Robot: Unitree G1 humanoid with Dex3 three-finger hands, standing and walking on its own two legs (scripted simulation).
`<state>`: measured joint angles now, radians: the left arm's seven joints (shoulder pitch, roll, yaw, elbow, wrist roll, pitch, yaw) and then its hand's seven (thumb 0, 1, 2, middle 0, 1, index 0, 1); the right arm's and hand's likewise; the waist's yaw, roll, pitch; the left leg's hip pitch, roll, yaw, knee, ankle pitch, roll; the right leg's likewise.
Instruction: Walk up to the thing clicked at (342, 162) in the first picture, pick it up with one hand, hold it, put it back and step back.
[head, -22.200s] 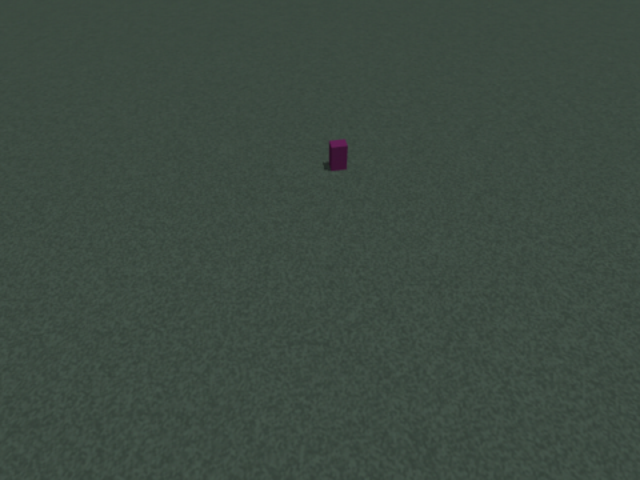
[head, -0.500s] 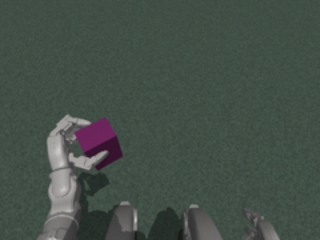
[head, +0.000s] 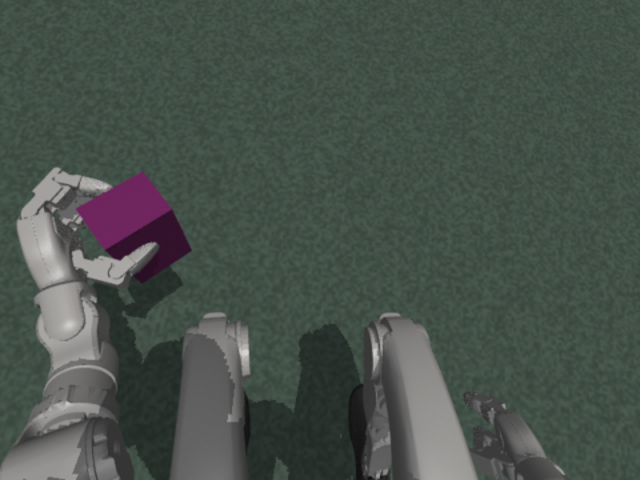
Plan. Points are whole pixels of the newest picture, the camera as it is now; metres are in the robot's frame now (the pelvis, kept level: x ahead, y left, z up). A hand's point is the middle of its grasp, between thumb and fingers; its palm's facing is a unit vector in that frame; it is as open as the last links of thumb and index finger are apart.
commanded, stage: crouch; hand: left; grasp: from the side
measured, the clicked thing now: (142, 232) +0.41 +0.24 -0.08
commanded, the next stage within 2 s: lower in 0.92 s
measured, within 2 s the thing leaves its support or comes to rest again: neither
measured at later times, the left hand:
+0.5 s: hand (132, 251) +0.41 +0.28 -0.17, palm faces +0.36 -0.93 -0.02, open 10.0 cm
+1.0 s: hand (139, 260) +0.41 +0.29 -0.23, palm faces +0.34 -0.94 -0.02, open 10.0 cm
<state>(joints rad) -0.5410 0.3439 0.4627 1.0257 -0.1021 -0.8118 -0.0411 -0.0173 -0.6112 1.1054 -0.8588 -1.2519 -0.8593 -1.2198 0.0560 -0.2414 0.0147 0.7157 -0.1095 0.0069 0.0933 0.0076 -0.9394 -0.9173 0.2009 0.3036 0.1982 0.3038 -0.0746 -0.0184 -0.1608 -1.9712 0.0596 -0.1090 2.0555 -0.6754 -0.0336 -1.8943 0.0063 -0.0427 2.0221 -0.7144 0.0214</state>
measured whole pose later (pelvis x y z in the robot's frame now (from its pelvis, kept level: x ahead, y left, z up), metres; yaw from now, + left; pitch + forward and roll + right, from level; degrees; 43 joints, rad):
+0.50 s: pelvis -0.02 +0.00 -0.11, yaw -3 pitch +28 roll -6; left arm -0.59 0.47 0.60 1.09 -0.13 -0.80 -0.14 -0.02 -0.57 1.05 -0.87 -1.21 -0.87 -1.18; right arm 0.04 -0.28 0.09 0.74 -0.14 0.03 0.08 0.01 -0.94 -0.91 0.20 0.30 0.20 0.30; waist -0.12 -0.05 -0.02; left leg -2.25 0.05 -0.18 2.42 -0.67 -0.05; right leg -2.16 0.03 -0.07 2.36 -0.70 0.03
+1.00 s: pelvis -0.01 +0.01 -0.14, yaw -6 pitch +25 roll -9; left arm -0.55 0.53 0.61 1.07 -0.15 -0.83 -0.15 -0.02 -0.55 1.02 -0.87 -1.19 -0.87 -1.16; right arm -0.03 -0.31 0.17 0.70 -0.20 0.05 0.11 0.00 -0.93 -0.91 0.20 0.30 0.20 0.30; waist -0.13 -0.09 0.07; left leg -2.29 0.03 -0.24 2.54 -0.70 -0.05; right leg -2.17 0.05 -0.11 2.44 -0.71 0.05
